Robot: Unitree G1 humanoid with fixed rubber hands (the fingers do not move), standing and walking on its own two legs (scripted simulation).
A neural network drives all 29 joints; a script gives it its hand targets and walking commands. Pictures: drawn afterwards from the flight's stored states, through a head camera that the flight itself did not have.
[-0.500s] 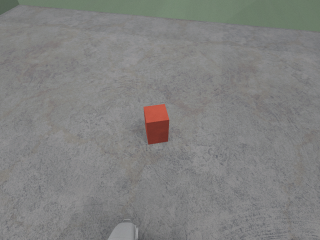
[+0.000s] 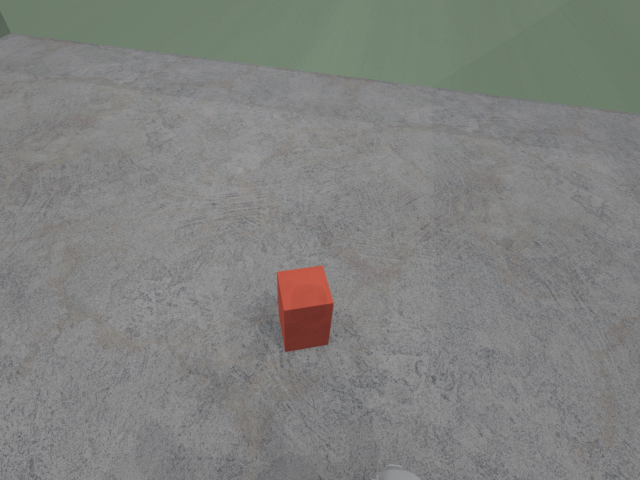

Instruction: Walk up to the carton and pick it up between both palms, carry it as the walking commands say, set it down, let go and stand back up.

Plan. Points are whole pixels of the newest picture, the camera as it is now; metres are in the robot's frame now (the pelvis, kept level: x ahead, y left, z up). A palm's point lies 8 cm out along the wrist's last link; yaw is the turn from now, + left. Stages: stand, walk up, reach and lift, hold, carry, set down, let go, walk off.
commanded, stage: walk up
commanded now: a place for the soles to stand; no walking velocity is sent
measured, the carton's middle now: (303, 309) +0.79 +0.04 -0.65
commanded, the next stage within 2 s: none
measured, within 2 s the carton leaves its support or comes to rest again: neither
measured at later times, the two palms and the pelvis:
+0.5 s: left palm (108, 442) +0.20 +0.28 -0.09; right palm (557, 421) +0.25 -0.35 -0.10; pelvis +0.16 -0.03 +0.00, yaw +0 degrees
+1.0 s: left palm (98, 347) +0.34 +0.36 -0.11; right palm (491, 375) +0.32 -0.28 -0.12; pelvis +0.28 +0.03 -0.01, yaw -1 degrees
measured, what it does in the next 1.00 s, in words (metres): walks ahead: right foot, then left foot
